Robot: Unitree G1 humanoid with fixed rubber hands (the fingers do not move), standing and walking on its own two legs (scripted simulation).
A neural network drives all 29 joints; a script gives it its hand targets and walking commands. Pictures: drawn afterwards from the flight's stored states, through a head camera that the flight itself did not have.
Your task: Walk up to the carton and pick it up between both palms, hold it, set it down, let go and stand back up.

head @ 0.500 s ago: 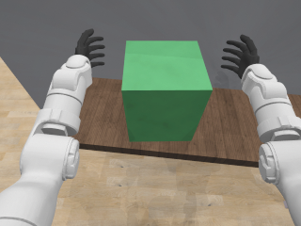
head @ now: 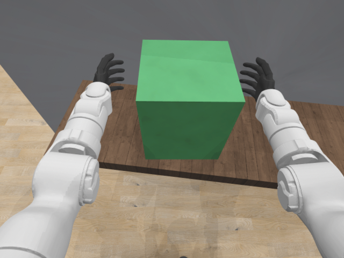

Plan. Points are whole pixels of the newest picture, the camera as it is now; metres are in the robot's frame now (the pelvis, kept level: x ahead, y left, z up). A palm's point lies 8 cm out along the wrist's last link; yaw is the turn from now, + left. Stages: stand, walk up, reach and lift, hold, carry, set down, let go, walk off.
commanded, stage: reach and lift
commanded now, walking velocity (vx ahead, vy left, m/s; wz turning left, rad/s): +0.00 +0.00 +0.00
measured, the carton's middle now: (183, 104) +0.46 -0.08 +0.04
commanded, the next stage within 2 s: none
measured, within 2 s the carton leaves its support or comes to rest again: neither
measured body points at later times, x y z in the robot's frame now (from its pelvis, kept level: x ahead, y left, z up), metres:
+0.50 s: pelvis -0.02 -0.01 -0.01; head +0.08 +0.00 +0.43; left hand +0.50 +0.10 +0.07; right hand +0.42 -0.26 +0.06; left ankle -0.02 +0.13 -0.74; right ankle +0.01 -0.08 -0.74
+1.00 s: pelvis -0.01 +0.00 -0.01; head +0.10 +0.00 +0.43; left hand +0.50 +0.07 +0.08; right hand +0.44 -0.23 +0.07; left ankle -0.02 +0.13 -0.74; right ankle +0.01 -0.08 -0.74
